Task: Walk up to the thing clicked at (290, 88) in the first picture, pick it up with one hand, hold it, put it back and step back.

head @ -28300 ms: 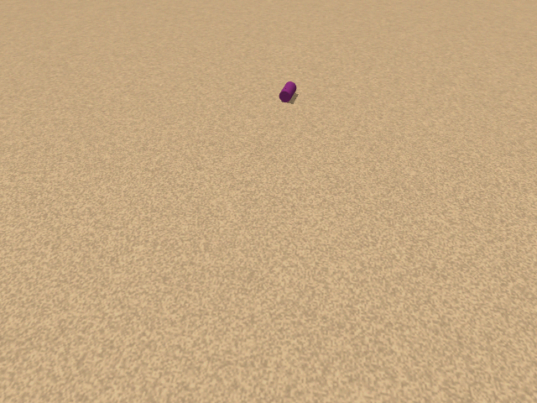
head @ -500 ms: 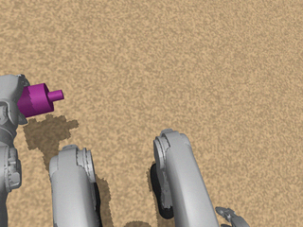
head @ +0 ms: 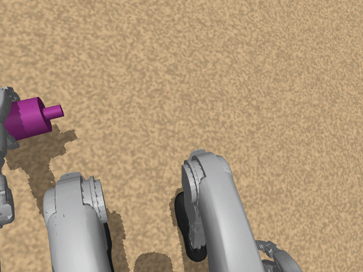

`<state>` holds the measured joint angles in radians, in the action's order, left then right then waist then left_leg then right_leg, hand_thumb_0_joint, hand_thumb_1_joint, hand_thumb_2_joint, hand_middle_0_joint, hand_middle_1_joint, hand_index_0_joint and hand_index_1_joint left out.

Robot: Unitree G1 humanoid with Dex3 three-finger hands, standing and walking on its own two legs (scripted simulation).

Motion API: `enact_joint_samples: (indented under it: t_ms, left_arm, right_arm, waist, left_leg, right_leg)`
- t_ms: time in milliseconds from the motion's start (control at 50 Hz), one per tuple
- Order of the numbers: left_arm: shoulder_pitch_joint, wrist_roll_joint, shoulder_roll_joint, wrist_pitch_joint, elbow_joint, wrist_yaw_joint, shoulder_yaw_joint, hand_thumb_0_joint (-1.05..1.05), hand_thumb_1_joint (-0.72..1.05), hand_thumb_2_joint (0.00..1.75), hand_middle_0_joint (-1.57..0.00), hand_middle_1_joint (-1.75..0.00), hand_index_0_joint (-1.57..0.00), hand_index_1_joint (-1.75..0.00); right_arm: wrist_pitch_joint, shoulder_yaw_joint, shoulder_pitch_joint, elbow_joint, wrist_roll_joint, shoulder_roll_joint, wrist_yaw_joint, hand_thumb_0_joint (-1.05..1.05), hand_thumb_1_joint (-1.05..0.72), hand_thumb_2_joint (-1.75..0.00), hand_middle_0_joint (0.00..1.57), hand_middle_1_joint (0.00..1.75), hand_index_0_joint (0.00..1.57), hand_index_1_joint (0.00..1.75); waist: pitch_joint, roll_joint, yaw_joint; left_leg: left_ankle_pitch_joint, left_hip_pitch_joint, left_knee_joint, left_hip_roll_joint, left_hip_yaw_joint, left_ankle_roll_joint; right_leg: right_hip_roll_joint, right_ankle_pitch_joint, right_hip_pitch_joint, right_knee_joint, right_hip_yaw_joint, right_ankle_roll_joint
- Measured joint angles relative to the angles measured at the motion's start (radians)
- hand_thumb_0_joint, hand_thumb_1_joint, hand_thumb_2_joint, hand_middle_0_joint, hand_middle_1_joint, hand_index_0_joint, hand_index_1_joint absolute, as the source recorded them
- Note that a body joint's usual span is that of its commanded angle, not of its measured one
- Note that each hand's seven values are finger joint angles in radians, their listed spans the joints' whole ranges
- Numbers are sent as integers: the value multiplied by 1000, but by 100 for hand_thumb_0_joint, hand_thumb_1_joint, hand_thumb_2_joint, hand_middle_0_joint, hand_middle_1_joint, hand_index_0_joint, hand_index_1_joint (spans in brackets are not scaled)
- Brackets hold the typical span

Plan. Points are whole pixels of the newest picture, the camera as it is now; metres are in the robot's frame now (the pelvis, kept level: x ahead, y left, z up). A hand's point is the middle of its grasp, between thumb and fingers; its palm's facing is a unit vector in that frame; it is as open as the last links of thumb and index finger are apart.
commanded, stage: rest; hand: left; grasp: from above
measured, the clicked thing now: (20, 120) +0.46 +0.28 -0.22
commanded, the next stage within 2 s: open in 1.40 s
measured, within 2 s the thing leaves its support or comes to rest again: rests again in 1.90 s
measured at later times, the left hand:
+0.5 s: hand (9, 124) +0.45 +0.31 -0.23, palm faces -0.43 -0.14 -0.89, open 10.7 cm
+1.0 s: hand (12, 127) +0.45 +0.31 -0.25, palm faces -0.43 -0.14 -0.89, open 10.7 cm
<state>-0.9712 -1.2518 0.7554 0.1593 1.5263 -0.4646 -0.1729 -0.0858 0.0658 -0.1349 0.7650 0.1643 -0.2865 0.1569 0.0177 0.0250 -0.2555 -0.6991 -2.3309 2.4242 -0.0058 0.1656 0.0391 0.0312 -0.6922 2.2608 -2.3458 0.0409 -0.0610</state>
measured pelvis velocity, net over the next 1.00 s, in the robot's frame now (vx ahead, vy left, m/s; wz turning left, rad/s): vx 0.00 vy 0.01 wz -0.08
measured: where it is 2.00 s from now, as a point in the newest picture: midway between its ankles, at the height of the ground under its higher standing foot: (149, 251)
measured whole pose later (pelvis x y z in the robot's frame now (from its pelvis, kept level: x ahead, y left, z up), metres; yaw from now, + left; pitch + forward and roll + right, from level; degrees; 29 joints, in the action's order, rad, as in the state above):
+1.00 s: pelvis +0.00 +0.01 -0.02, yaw -4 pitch +30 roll -12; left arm -0.99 -1.27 0.91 0.19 1.69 -0.60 -0.21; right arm -0.18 0.18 -0.10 0.75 0.24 -0.32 0.25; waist -0.10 0.09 -0.32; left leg -0.72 -2.36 2.54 -0.01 0.24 0.03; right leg 0.06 -0.68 2.26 -2.40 0.10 -0.07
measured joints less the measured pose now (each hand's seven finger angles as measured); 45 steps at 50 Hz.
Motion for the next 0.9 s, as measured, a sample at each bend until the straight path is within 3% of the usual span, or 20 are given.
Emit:
enact_joint_samples:
  t_ms: [220, 480, 900]
  left_arm:
    - [-10, -2, 28, -2, 40, -27, -7, 1, -7, 36, -73, -36, -76, -36]
    - [-15, -20, 86, 24, 86, -73, -53, 1, -7, 36, -73, -36, -76, -36]
    - [-20, -22, 145, 27, 146, -124, -54, 1, -7, 34, -76, -34, -78, -34]
  right_arm:
    - [-13, 22, 17, -5, 16, 3, 22, 0, -91, -89, 20, 30, 20, 30]
    - [-39, 56, 17, -14, 42, -11, 47, 0, -90, -89, 20, 30, 20, 30]
    - [-86, 101, 33, -21, 74, -31, 83, 0, -91, -89, 20, 30, 20, 30]
  waist:
    - [-28, 7, -12]
    - [-70, 28, -37]
    - [-110, 57, -65]
  left_leg:
    - [-10, -23, 44, 0, 15, -1]
    - [-19, -36, 86, 2, 43, 4]
    - [-24, -31, 115, 0, 71, -2]
  right_leg:
    - [7, -4, 18, -32, 9, -4]
    - [15, -2, 26, -56, 29, -5]
    - [25, 5, 8, -57, 52, -8]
